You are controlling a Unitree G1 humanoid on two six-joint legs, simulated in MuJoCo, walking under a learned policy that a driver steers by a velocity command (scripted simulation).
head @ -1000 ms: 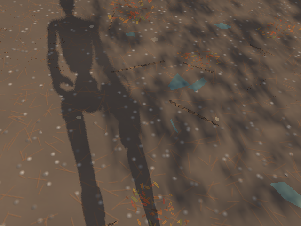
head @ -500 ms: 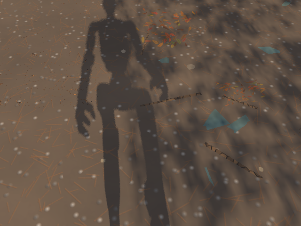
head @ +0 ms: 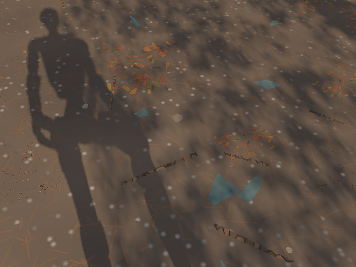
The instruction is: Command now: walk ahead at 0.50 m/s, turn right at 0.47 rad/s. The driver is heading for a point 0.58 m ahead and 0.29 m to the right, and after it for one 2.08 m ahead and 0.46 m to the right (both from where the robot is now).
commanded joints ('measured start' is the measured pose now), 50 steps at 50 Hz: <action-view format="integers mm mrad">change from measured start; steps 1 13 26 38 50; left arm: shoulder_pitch -107 216 207 330 89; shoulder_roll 8 289 169 50 101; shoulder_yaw -9 90 50 25 26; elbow -86 -47 -30 -115 -173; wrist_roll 2 1 -27 -83 2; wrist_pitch -11 -19 -52 -51 69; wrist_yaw -10 22 35 59 1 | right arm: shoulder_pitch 7 -24 -333 -10 -206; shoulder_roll -114 -118 -110 -337 -173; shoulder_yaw -18 -21 -4 -41 -11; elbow -41 -146 -247 -243 -252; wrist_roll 1 8 -26 -46 -11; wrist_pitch -15 22 71 9 54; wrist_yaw -9 -1 23 -12 -18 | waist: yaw -8 120 63 -12 58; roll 107 -145 -10 311 197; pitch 74 -299 17 -399 -92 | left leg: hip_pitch -48 -662 -680 356 -245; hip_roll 266 3 150 589 355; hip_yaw -54 -137 -213 -718 -200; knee -101 1267 637 299 65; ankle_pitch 364 -348 133 907 440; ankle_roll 43 -75 -140 146 127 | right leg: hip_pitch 5 986 574 196 205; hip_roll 10 -261 13 304 86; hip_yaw -61 782 258 120 7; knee -145 -631 -716 310 110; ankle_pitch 89 -163 232 -620 -259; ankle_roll -4 -439 -208 -3 50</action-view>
